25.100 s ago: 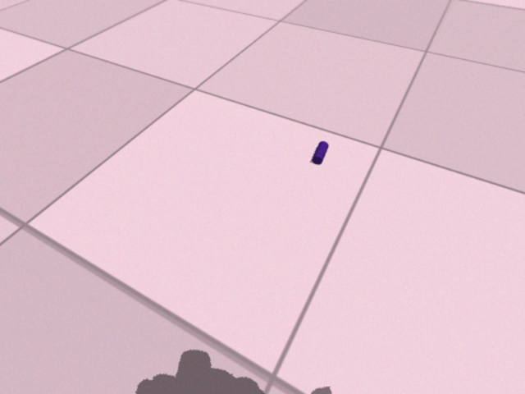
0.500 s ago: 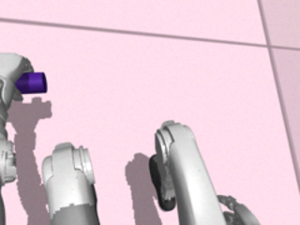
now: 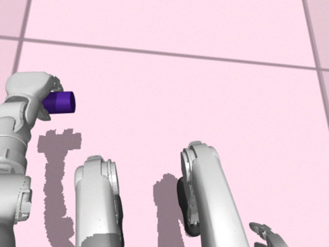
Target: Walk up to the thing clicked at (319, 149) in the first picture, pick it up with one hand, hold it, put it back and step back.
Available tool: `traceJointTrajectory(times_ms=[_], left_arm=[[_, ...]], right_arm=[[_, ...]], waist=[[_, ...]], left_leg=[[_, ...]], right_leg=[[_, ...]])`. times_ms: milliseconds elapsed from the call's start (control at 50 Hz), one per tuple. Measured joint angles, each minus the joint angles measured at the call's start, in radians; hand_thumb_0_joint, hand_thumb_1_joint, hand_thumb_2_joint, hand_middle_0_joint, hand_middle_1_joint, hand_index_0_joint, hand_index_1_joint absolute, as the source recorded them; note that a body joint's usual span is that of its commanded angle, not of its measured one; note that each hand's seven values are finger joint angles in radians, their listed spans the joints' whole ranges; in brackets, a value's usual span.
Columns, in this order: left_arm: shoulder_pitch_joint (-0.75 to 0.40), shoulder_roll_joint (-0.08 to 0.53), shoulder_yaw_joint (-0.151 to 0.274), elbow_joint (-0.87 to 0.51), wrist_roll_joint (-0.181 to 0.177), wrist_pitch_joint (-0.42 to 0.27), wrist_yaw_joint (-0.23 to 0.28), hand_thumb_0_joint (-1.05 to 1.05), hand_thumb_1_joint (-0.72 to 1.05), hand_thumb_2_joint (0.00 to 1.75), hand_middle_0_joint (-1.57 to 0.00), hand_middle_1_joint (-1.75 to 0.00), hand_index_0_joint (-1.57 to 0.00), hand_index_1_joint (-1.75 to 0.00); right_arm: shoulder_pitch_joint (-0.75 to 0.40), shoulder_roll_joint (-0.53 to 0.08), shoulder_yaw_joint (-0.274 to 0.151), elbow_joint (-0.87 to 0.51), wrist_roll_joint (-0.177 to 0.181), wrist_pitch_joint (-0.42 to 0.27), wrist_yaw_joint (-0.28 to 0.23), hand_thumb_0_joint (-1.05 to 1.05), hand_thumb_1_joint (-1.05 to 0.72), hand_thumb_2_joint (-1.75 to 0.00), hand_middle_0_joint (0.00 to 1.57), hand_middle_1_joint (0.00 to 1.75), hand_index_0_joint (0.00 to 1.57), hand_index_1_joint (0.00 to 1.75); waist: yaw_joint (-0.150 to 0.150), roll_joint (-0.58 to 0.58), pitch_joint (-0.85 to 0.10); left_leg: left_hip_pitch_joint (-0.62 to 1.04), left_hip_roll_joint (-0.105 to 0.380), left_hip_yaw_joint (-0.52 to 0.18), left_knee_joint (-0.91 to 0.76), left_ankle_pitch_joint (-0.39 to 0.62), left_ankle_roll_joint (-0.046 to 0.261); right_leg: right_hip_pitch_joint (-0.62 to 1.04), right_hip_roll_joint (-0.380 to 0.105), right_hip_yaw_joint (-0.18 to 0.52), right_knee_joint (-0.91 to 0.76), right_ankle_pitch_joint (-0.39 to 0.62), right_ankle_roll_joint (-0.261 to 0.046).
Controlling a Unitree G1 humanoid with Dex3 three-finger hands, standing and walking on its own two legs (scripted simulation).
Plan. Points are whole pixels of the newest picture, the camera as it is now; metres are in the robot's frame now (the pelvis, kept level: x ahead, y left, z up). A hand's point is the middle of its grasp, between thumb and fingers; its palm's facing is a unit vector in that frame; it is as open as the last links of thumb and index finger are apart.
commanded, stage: lift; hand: left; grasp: from above
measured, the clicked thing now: (44, 103) +0.47 +0.28 -0.16
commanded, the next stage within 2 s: hold in 1.30 s
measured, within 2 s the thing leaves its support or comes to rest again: neither
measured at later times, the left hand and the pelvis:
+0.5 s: hand out of the picture +0.39 +0.26 +0.07, palm faces -0.45 -0.08 -0.89, open 8.5 cm; pelvis +0.01 -0.01 +0.15, yaw +3 degrees
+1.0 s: hand out of the picture +0.36 +0.24 +0.22, palm faces -0.46 -0.08 -0.88, open 8.5 cm; pelvis +0.05 +0.00 +0.30, yaw +4 degrees
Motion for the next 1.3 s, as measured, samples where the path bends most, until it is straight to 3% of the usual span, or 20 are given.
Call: traceJointTrajectory(times_ms=[240, 560, 760, 1060, 1300], left_arm=[[0.157, -0.060, -0.034, -0.200, -0.070, 0.026, -0.052, 0.01, 0.24, 0.21, -0.89, -0.28, -0.90, -0.27], [0.397, -0.153, -0.093, -0.398, -0.137, 0.084, -0.069, 0.01, 0.24, 0.22, -0.88, -0.27, -0.90, -0.27], [0.455, -0.204, -0.138, -0.335, -0.136, 0.106, -0.035, 0.01, 0.24, 0.22, -0.89, -0.26, -0.90, -0.26], [0.476, -0.268, -0.176, -0.244, -0.108, 0.109, 0.018, 0.01, 0.23, 0.24, -0.89, -0.27, -0.90, -0.27], [0.492, -0.280, -0.187, -0.252, -0.117, 0.124, 0.003, 0.01, 0.22, 0.28, -0.88, -0.27, -0.89, -0.27]], right_arm=[[-0.041, 0.013, -0.035, -0.026, 0.038, 0.018, -0.043, 0.00, -0.91, -0.90, 0.20, 0.30, 0.20, 0.30], [-0.052, 0.037, -0.050, -0.001, 0.076, 0.028, -0.119, 0.01, -0.90, -0.90, 0.20, 0.30, 0.20, 0.30], [-0.010, 0.046, -0.048, 0.044, 0.092, -0.008, -0.155, 0.01, -0.90, -0.90, 0.20, 0.30, 0.20, 0.30], [0.036, 0.039, -0.064, 0.078, 0.092, -0.041, -0.156, 0.01, -0.91, -0.90, 0.20, 0.30, 0.20, 0.30], [0.039, 0.042, -0.074, 0.071, 0.094, -0.022, -0.148, 0.01, -0.90, -0.90, 0.20, 0.30, 0.20, 0.30]], waist=[[0.059, 0.002, -0.052], [0.104, 0.005, -0.057], [0.121, 0.001, -0.044], [0.137, -0.014, 0.000], [0.147, -0.018, 0.028]], left_leg=[[0.199, 0.011, 0.021, -0.178, 0.002, -0.003], [0.653, 0.040, 0.058, -0.548, 0.056, -0.006], [0.978, 0.051, 0.084, -0.818, 0.113, -0.007], [1.333, 0.053, 0.114, -1.146, 0.194, -0.008], [1.530, 0.050, 0.133, -1.339, 0.245, -0.007]], right_leg=[[0.183, -0.009, 0.002, -0.165, 0.007, -0.002], [0.610, -0.004, 0.008, -0.522, 0.074, -0.016], [0.924, -0.002, 0.015, -0.786, 0.136, -0.023], [1.268, -0.005, 0.026, -1.105, 0.218, -0.027], [1.456, -0.011, 0.034, -1.289, 0.267, -0.027]])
